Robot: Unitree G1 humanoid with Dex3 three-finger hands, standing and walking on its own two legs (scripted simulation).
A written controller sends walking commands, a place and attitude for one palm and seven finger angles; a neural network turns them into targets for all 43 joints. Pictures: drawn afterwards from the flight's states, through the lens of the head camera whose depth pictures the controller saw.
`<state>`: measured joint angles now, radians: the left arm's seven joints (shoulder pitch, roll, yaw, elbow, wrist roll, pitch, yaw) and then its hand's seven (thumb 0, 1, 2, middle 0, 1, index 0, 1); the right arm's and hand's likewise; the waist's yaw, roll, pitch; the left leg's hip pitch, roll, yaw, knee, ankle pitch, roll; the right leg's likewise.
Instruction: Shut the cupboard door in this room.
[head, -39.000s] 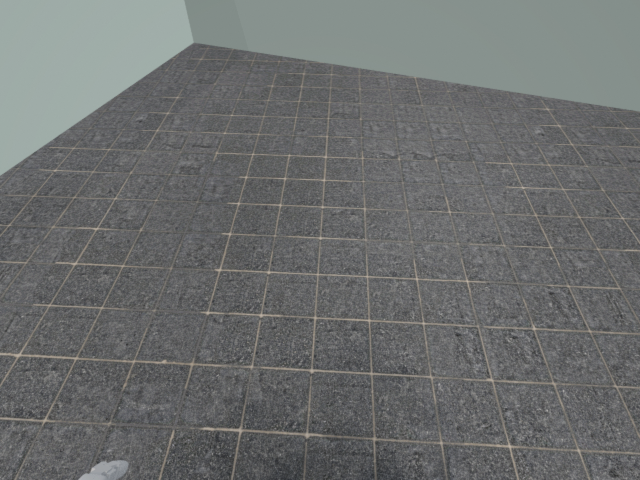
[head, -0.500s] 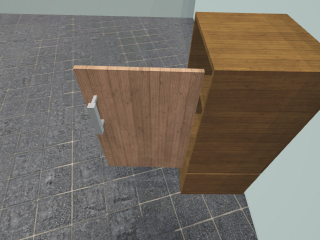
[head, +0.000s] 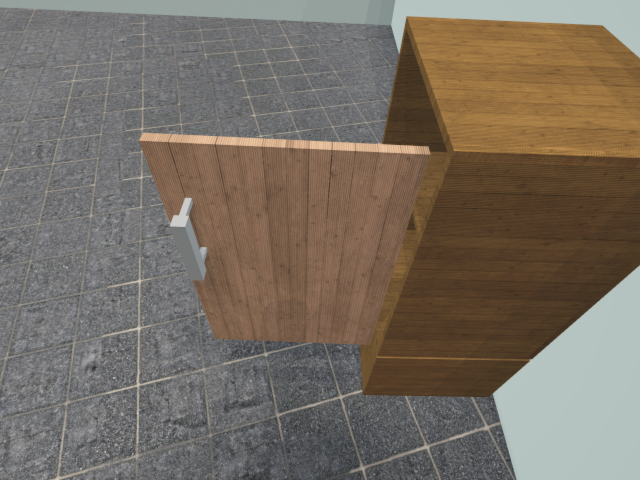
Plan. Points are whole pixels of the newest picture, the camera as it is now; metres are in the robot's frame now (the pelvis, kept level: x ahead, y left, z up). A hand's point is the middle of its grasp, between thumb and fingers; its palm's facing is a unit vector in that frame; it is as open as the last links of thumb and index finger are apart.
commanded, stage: come to a stop and stand still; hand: left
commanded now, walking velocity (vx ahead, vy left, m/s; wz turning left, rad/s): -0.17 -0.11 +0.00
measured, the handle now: (192, 240) +0.45 +0.25 -0.01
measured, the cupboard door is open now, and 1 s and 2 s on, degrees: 89 89 89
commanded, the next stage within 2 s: look again from close up in 0.80 s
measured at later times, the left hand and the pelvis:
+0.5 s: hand out of the picture +0.04 +0.18 -0.16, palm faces +0.01 -0.97 -0.24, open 7.4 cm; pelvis -0.03 +0.00 +0.00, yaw +0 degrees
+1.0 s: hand out of the picture -0.04 +0.19 -0.16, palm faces +0.01 -0.97 -0.22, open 7.4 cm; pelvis -0.03 +0.00 +0.01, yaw +0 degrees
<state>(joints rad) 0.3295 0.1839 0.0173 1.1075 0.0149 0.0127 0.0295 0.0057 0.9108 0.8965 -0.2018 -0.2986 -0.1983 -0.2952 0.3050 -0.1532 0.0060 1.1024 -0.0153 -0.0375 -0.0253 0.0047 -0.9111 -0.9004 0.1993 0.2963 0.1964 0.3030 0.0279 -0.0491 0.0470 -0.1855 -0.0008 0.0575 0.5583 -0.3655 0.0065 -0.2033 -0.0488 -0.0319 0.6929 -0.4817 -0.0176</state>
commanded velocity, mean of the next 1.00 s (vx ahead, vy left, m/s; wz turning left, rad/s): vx -0.03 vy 0.00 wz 0.00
